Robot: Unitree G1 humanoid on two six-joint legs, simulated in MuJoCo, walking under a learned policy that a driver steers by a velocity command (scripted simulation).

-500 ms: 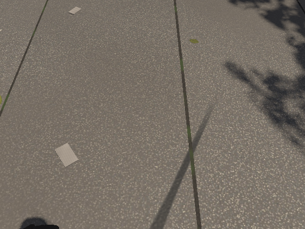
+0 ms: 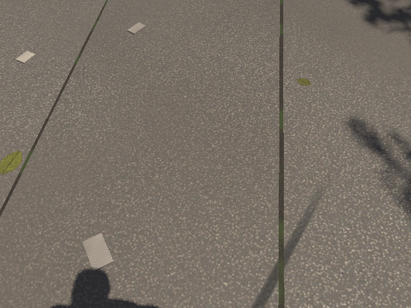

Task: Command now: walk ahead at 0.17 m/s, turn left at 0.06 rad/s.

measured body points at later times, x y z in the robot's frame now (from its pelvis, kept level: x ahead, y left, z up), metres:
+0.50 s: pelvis +0.11 +0.01 -0.01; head +0.12 +0.02 +0.44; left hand +0.25 +0.27 -0.12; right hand +0.21 -0.24 -0.13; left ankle +0.06 +0.13 -0.74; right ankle +0.13 -0.11 -0.74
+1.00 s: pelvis +0.11 -0.01 -0.01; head +0.13 -0.01 +0.44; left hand +0.23 +0.24 -0.14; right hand +0.16 -0.28 -0.15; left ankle +0.06 +0.13 -0.74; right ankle +0.13 -0.11 -0.74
